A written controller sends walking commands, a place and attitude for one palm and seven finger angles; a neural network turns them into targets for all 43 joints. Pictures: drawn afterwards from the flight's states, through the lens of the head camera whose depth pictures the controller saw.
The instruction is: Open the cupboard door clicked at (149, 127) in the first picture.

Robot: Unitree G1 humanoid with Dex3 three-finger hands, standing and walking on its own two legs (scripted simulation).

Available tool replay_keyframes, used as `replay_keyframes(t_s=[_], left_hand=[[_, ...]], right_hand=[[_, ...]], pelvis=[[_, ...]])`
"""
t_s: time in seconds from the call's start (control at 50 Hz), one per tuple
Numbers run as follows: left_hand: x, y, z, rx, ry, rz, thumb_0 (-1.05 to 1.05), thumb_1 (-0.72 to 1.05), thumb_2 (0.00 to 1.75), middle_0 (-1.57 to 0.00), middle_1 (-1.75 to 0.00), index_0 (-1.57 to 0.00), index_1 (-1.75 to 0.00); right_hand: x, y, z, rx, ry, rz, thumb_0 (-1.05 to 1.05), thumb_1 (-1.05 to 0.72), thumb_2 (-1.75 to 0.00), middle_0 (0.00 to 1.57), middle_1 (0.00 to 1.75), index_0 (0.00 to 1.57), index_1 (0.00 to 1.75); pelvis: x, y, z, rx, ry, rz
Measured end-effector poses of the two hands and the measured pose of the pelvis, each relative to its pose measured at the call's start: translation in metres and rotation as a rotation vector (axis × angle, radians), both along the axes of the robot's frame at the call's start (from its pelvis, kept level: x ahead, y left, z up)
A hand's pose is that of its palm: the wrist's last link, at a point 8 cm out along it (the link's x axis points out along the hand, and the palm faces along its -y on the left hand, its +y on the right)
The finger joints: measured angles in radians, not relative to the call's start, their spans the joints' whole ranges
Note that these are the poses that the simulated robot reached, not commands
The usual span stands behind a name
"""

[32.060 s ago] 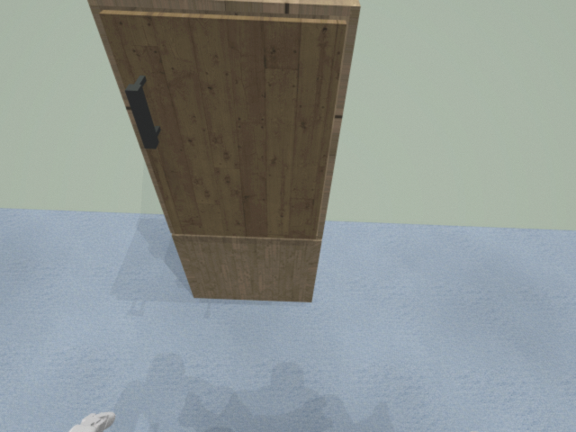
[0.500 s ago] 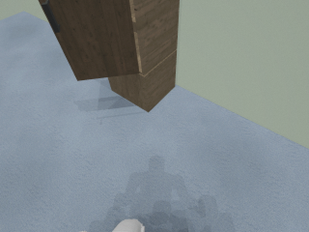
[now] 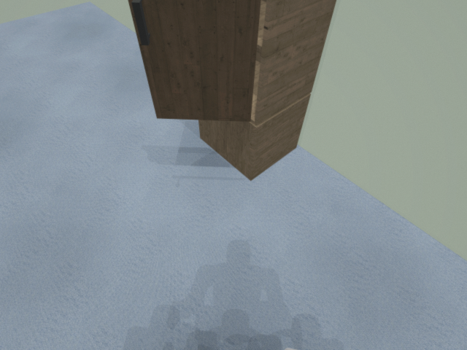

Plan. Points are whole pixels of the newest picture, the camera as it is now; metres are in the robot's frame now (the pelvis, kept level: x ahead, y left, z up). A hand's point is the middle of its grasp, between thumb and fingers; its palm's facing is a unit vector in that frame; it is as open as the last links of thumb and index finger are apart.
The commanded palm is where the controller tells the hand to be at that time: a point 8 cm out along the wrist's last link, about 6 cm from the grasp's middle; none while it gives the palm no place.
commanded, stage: take the last steps up to it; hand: left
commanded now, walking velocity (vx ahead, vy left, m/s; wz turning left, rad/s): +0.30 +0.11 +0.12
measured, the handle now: (142, 20) +1.01 +0.36 +0.08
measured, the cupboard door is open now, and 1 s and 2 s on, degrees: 46 46 46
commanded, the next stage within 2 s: come to a stop and stand still in 1.08 s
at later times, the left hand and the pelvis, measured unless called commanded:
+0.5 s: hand out of the picture +0.07 +0.20 -0.18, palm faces +0.20 -0.97 -0.16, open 7.3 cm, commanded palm none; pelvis +0.16 +0.04 -0.01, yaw +6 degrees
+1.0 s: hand (146, 208) +0.46 +0.26 -0.16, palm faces +0.00 -0.97 -0.23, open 7.3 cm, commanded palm none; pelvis +0.34 +0.07 -0.02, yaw +1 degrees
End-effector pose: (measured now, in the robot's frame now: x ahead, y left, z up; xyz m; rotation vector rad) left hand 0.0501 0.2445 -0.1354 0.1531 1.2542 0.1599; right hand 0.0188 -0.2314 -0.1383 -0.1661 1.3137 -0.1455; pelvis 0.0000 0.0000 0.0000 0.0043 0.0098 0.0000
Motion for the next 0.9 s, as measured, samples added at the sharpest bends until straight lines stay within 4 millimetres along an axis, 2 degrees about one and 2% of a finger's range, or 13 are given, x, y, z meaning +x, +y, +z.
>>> replay_keyframes(t_s=[0.12,0.16,0.2,0.3,0.38,0.48,0.52,0.56,0.62,0.66,0.7,0.8,0.9], left_hand=[[0.055,-0.018,0.001,0.026,-0.107,-0.030,0.00,0.91,0.89,-0.20,-0.29,-0.20,-0.30],[0.061,-0.023,0.002,0.026,-0.126,-0.007,0.00,0.91,0.89,-0.20,-0.29,-0.20,-0.30],[0.057,-0.026,0.005,0.024,-0.115,0.025,0.00,0.91,0.89,-0.20,-0.29,-0.20,-0.30],[0.036,-0.022,0.008,0.017,0.008,0.088,-0.01,0.94,0.89,-0.20,-0.30,-0.20,-0.30],[0.018,-0.017,0.004,-0.015,0.117,0.132,0.00,0.93,0.89,-0.20,-0.30,-0.20,-0.30],[0.007,-0.002,-0.009,-0.063,0.238,0.206,0.00,0.92,0.89,-0.20,-0.30,-0.20,-0.30],[0.009,0.009,-0.020,-0.083,0.288,0.223,0.00,0.91,0.89,-0.20,-0.30,-0.20,-0.30],[0.018,0.023,-0.029,-0.094,0.330,0.220,0.00,0.91,0.89,-0.20,-0.30,-0.20,-0.30],[0.057,0.044,-0.029,-0.080,0.312,0.186,0.00,0.91,0.89,-0.20,-0.29,-0.20,-0.30],[0.094,0.057,-0.026,-0.065,0.253,0.159,0.00,0.91,0.89,-0.20,-0.29,-0.20,-0.30],[0.136,0.068,-0.020,-0.051,0.181,0.127,0.00,0.91,0.89,-0.20,-0.29,-0.20,-0.30],[0.241,0.085,-0.004,-0.013,0.004,0.062,0.00,0.92,0.89,-0.20,-0.29,-0.20,-0.30],[0.332,0.082,0.008,0.014,-0.109,-0.014,0.00,0.92,0.89,-0.19,-0.29,-0.20,-0.30]], right_hand=[[-0.015,-0.011,-0.025,0.045,0.108,-0.042,0.00,-0.91,-0.90,0.20,0.30,0.20,0.30],[-0.009,-0.015,-0.028,0.050,0.144,-0.028,0.00,-0.91,-0.90,0.20,0.30,0.20,0.30],[0.006,-0.018,-0.024,0.049,0.155,-0.013,0.00,-0.91,-0.90,0.20,0.30,0.20,0.30],[0.068,-0.018,-0.006,0.037,0.088,0.010,0.00,-0.91,-0.90,0.20,0.30,0.20,0.30],[0.127,-0.004,0.001,0.030,0.028,0.056,0.00,-0.91,-0.90,0.19,0.30,0.20,0.30],[0.211,0.034,-0.002,0.022,-0.042,0.143,0.00,-0.91,-0.90,0.19,0.30,0.20,0.30],[0.245,0.053,-0.006,0.012,-0.092,0.168,0.00,-0.91,-0.90,0.19,0.30,0.20,0.30],[0.269,0.069,-0.010,-0.001,-0.143,0.170,0.00,-0.91,-0.90,0.19,0.30,0.20,0.30],[0.284,0.089,-0.006,0.002,-0.166,0.148,0.00,-0.91,-0.90,0.20,0.30,0.20,0.30],[0.286,0.096,-0.002,0.004,-0.162,0.113,-0.01,-0.92,-0.90,0.20,0.30,0.20,0.30],[0.288,0.095,0.002,-0.011,-0.157,0.079,-0.02,-0.94,-0.90,0.20,0.30,0.21,0.30],[0.276,0.094,-0.001,-0.002,-0.058,0.035,-0.02,-0.94,-0.90,0.20,0.30,0.20,0.30],[0.259,0.095,-0.011,0.036,0.077,-0.024,-0.01,-0.92,-0.90,0.20,0.30,0.20,0.30]], pelvis=[[0.029,-0.014,-0.014,0.023,-0.018,0.009],[0.038,-0.016,-0.015,0.012,-0.031,0.036],[0.049,-0.015,-0.010,0.012,-0.034,0.049],[0.080,-0.010,0.003,0.019,-0.014,0.063],[0.107,0.004,0.006,0.020,-0.002,0.082],[0.147,0.036,-0.004,0.006,0.004,0.098],[0.166,0.053,-0.015,-0.006,0.004,0.094],[0.180,0.066,-0.022,-0.003,0.000,0.091],[0.198,0.077,-0.018,0.007,-0.007,0.069],[0.210,0.083,-0.013,0.012,-0.007,0.058],[0.223,0.088,-0.007,0.018,-0.006,0.046],[0.257,0.094,-0.001,0.028,-0.004,0.031],[0.295,0.089,-0.003,0.039,-0.008,0.021]])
